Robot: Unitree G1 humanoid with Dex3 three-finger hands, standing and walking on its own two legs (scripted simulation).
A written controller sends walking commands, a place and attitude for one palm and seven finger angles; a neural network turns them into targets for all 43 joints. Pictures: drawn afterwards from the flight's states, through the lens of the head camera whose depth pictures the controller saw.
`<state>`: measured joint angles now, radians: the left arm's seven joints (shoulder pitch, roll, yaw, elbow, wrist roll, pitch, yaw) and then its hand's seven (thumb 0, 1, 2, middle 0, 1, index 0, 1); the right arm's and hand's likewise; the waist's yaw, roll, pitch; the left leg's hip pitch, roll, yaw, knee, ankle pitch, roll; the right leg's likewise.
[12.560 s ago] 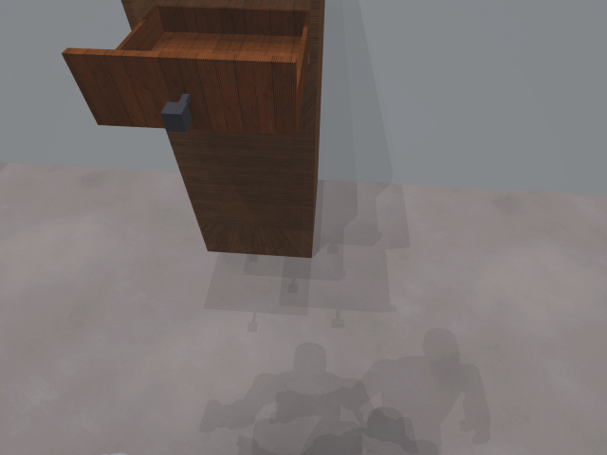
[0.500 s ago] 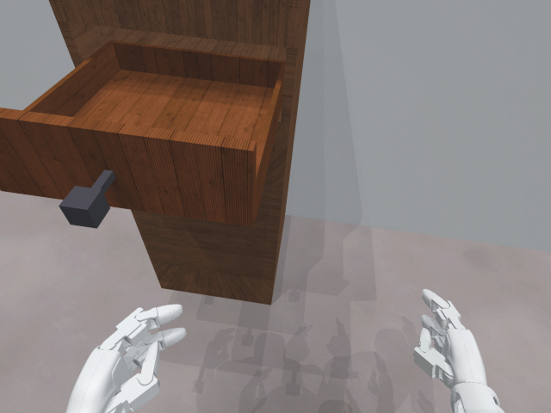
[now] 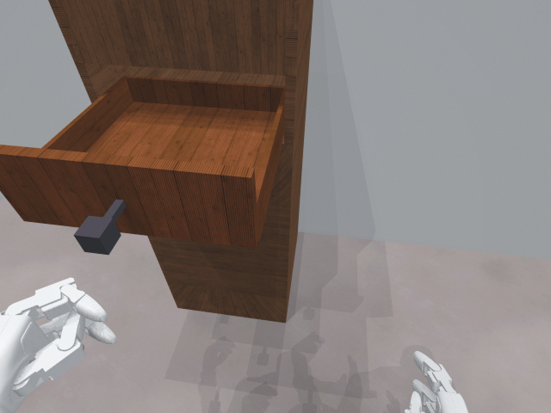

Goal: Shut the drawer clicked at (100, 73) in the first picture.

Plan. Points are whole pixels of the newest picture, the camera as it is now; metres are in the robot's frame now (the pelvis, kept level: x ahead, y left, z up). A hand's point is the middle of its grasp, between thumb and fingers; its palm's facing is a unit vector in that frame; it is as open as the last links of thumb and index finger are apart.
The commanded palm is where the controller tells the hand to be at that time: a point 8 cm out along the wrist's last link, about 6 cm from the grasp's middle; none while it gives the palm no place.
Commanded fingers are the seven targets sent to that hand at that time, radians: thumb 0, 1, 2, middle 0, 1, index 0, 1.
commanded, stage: raise the hand and make a fist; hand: left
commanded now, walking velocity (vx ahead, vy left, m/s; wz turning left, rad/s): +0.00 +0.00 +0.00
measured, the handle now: (106, 224) +0.31 +0.26 +0.15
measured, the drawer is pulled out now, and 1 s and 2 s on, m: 0.29 0.29 0.29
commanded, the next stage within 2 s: bring the fist close to the handle in 0.98 s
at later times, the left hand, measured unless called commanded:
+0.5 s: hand (5, 327) +0.14 +0.24 +0.21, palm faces +0.09 -0.96 -0.27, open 3.2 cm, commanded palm +0.08 +0.28 +0.23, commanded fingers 0.00 0.90 0.90 -1.40 -1.60 -1.40 -1.60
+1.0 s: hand out of the picture +0.14 +0.24 +0.23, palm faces +0.06 -0.95 -0.31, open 3.3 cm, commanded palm +0.08 +0.29 +0.25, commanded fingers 0.00 0.90 0.90 -1.40 -1.60 -1.40 -1.60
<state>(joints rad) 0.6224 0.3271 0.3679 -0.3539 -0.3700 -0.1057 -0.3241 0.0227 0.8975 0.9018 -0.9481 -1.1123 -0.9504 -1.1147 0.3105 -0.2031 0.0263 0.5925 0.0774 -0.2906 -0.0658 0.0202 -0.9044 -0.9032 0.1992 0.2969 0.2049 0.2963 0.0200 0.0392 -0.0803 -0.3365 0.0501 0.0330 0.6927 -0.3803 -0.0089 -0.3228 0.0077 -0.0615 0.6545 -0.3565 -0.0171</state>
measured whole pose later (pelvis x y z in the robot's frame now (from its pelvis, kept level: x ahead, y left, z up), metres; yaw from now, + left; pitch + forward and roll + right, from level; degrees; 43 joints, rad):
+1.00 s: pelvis -0.01 -0.02 +0.02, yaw +1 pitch -5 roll -1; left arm 0.41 0.51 0.59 -0.46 -0.45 0.19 -0.48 0.02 0.89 0.90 -1.40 -1.60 -1.41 -1.60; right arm 0.25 -0.31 0.07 0.63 0.11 -0.36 -0.11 0.02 -0.91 -0.90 0.20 0.30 0.20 0.30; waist 0.08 0.08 -0.07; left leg -0.13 0.07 0.01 0.52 -0.30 -0.03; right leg -0.10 0.03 -0.08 0.46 -0.27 -0.03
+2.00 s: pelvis -0.01 -0.01 +0.01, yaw +2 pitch -3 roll -1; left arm 0.31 0.36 0.38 -0.14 -0.36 0.02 -0.44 0.02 0.90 0.90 -1.40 -1.60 -1.41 -1.60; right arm 0.24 -0.28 0.05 0.66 0.07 -0.36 -0.10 0.02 -0.91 -0.90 0.20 0.30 0.20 0.30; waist 0.05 0.06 -0.03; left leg -0.20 0.04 0.01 0.55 -0.30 -0.02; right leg -0.18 0.01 -0.09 0.52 -0.29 -0.03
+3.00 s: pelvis -0.01 +0.00 +0.01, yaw +2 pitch -1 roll -1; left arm 0.03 0.36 0.34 0.10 -0.32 0.00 -0.42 -0.01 0.81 0.90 -1.40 -1.60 -1.41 -1.60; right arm 0.23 -0.26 0.06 0.66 0.07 -0.27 -0.11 0.02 -0.90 -0.90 0.20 0.30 0.21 0.30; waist 0.03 0.06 -0.02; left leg -0.25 0.02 0.01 0.57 -0.30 0.00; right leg -0.23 -0.01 -0.08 0.55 -0.29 -0.01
